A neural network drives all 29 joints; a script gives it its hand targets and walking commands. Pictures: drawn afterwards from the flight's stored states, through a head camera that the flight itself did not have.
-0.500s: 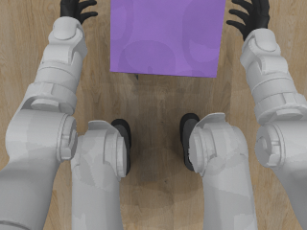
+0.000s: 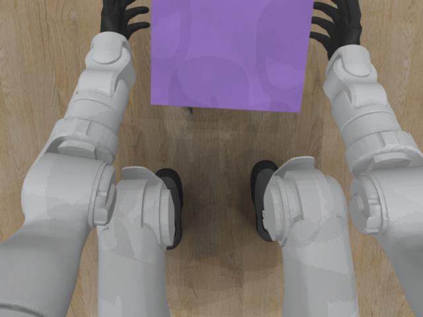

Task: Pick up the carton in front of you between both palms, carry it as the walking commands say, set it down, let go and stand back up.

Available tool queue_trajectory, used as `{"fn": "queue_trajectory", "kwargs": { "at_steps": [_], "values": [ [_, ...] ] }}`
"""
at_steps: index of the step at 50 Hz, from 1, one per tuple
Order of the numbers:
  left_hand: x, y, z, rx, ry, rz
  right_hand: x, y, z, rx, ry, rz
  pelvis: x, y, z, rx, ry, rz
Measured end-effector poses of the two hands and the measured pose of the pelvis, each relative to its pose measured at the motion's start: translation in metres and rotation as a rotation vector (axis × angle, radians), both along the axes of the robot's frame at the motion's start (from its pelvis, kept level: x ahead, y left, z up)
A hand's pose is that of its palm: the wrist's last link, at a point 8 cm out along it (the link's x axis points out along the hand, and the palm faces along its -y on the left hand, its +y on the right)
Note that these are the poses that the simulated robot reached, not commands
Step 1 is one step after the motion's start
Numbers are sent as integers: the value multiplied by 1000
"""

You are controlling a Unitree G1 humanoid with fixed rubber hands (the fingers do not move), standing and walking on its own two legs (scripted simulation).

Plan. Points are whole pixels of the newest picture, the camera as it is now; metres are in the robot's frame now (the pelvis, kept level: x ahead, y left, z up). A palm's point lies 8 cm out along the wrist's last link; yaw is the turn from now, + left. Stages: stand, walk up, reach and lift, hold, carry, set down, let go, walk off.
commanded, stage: reach and lift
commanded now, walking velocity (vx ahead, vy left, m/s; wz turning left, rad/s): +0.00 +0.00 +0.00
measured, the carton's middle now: (225, 51) +0.50 -0.03 -0.25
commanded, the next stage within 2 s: none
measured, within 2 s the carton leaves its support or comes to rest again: leaves its support in 0.38 s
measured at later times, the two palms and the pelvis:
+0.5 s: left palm (121, 25) +0.52 +0.12 -0.14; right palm (339, 29) +0.50 -0.18 -0.14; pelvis +0.00 +0.01 -0.01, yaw +0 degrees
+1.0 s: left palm out of the picture +0.48 +0.12 +0.06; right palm out of the picture +0.46 -0.17 +0.06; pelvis +0.01 +0.01 +0.12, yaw +0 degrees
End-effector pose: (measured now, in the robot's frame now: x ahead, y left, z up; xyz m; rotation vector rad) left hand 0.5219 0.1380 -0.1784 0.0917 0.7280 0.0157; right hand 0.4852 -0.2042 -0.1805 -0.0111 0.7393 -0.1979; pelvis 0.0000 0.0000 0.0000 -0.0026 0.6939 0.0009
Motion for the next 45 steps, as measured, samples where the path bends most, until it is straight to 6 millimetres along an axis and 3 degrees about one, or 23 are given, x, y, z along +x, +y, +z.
{"fn": "queue_trajectory", "kwargs": {
  "at_steps": [5, 18, 22, 26, 30, 37, 45],
  "values": [
    [2, -19, 2, -23, -4, -12, 9, 19, 5, 9, -8, 40, -2, 0, 2, 0, -4, -1],
    [4, -20, 5, -14, 24, 14, 13, 22, 9, 9, 28, -31, -3, 5, -5, -16, -26, 7],
    [1, -18, 15, -26, 3, 28, 13, 23, 19, 22, 5, -37, 0, 6, -8, -16, -31, 9],
    [-2, -18, 43, -44, -45, 42, 11, 24, 48, 29, -46, -47, 1, 6, -6, -14, -41, 8],
    [-10, -20, 87, -72, -83, 52, 5, 23, 92, 39, -87, -52, 1, 5, 8, -11, -38, 9],
    [-27, -17, 157, -73, -57, 79, -10, 26, 159, 49, -62, -48, 2, 4, 51, -6, -4, 5],
    [-35, -15, 211, -69, -58, 83, -18, 29, 212, 50, -63, -25, 5, 5, 96, -3, 20, 2]
  ]
}}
